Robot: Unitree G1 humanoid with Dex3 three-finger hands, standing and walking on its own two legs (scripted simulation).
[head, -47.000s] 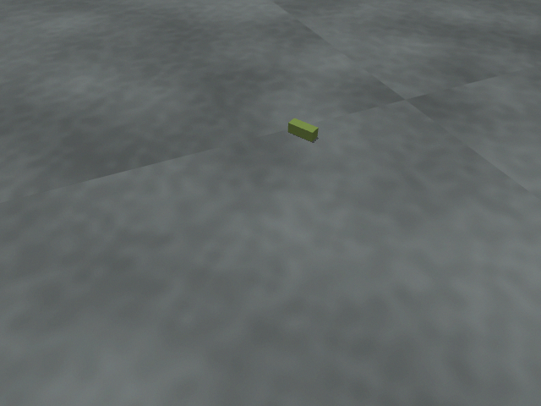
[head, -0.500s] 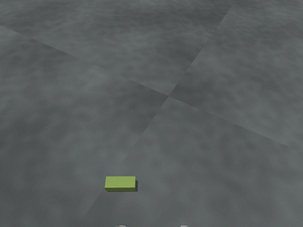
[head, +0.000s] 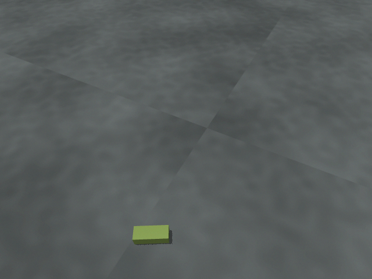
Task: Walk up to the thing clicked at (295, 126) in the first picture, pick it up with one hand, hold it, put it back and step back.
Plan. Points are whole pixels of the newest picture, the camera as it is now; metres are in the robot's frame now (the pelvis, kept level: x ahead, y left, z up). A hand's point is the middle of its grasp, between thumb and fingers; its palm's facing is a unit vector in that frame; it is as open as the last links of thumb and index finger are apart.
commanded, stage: stand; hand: left
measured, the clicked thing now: (151, 234) +0.48 +0.21 -0.73
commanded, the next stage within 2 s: none
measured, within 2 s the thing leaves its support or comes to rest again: neither
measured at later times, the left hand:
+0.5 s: hand out of the picture +0.07 +0.26 -0.15, palm faces -0.05 -0.94 -0.32, open 7.4 cm
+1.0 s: hand out of the picture +0.12 +0.25 -0.14, palm faces -0.05 -0.94 -0.32, open 7.4 cm
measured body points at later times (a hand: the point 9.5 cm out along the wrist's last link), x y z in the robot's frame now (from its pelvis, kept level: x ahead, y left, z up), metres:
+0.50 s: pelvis +0.00 +0.01 +0.01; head +0.01 +0.01 +0.46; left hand +0.07 +0.31 -0.12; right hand +0.06 -0.30 -0.12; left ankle +0.04 +0.13 -0.73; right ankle +0.02 -0.12 -0.73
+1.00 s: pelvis +0.03 +0.00 +0.02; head +0.04 +0.01 +0.46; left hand +0.12 +0.30 -0.12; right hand +0.12 -0.29 -0.11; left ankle +0.04 +0.13 -0.73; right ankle +0.02 -0.12 -0.73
